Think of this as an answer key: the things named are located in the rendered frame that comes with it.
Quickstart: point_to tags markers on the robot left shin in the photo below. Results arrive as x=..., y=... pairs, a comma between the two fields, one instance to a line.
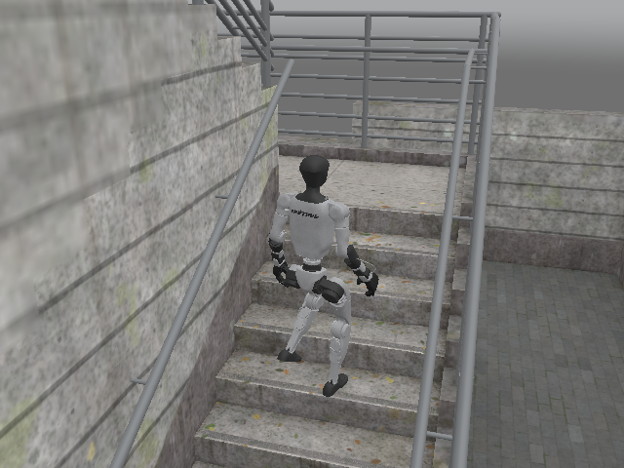
x=303, y=322

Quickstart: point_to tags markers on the right robot upper arm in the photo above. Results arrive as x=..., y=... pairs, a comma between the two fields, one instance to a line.
x=340, y=213

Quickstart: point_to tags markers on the robot shin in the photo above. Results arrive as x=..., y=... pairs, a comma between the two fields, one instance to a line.
x=303, y=322
x=338, y=350

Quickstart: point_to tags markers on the left robot upper arm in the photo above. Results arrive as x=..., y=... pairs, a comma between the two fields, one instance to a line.
x=281, y=215

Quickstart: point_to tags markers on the robot right shin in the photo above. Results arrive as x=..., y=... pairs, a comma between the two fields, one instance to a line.
x=338, y=350

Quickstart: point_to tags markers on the robot left hand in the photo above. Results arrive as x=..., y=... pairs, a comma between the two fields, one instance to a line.
x=277, y=272

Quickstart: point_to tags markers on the right robot forearm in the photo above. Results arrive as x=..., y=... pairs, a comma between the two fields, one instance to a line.
x=358, y=267

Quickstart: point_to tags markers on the robot right hand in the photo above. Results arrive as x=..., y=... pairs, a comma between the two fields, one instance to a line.
x=371, y=285

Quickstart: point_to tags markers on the left robot forearm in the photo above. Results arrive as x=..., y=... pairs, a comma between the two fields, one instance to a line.
x=277, y=252

